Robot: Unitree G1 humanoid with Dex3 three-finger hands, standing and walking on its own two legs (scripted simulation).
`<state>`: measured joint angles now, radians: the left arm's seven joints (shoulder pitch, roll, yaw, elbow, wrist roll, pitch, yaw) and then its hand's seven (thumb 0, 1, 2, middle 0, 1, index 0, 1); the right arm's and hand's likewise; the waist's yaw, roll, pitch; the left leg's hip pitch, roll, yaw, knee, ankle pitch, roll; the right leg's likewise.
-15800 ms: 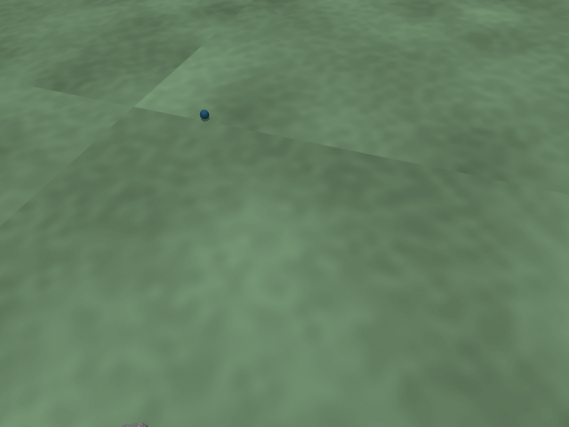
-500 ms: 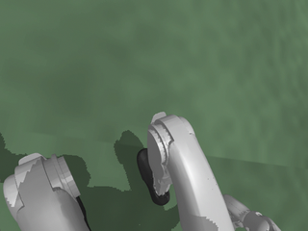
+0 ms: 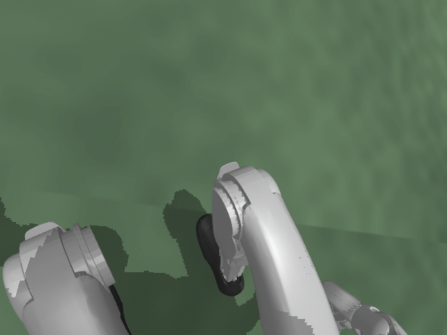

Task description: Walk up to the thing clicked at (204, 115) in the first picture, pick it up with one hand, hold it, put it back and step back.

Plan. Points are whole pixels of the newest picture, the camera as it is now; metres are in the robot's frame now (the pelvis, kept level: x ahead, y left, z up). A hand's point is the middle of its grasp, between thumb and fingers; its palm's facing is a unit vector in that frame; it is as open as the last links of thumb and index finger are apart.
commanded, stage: close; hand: left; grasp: from above
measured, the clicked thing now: out of the picture +0.43 +0.32 -0.27
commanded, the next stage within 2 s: settle in 0.40 s
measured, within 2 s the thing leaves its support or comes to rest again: leaves its support in 0.80 s
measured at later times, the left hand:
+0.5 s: hand out of the picture +0.42 +0.32 -0.25, palm faces -0.43 -0.17 -0.88, open 7.1 cm
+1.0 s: hand out of the picture +0.42 +0.33 -0.20, palm faces -0.40 -0.14 -0.91, open 7.0 cm
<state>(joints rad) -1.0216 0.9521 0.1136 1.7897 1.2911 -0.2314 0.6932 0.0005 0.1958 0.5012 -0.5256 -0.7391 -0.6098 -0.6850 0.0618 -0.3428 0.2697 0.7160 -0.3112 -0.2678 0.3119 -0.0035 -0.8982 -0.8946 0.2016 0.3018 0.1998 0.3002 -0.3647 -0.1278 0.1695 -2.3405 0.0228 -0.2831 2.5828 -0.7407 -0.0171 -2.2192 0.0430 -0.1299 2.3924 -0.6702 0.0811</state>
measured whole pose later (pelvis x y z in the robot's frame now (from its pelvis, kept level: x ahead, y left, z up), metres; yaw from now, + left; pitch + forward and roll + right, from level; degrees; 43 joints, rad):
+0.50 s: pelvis +0.00 +0.00 +0.00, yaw +0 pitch +27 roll -15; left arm -1.00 0.94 0.11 1.74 1.26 -0.23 0.67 0.00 0.42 0.32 -0.69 -0.54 -0.83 -0.51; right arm 0.08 -0.34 0.27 0.70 -0.30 -0.25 0.30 0.00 -0.90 -0.90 0.20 0.30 0.20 0.30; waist -0.36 -0.12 0.16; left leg -2.34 0.02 -0.28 2.57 -0.74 -0.02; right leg -2.22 0.04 -0.13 2.38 -0.67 0.08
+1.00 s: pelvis +0.01 +0.00 +0.01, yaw +2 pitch +31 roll -12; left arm -0.90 0.79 0.12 1.54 1.25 -0.20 0.56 -0.01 0.37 0.32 -0.78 -0.47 -0.92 -0.43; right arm 0.12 -0.32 0.13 0.75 -0.23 -0.19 0.30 0.00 -0.91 -0.90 0.20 0.30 0.20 0.30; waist -0.28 -0.04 0.02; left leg -2.36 0.02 -0.23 2.53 -0.73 -0.02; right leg -2.26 0.02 -0.09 2.39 -0.69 0.06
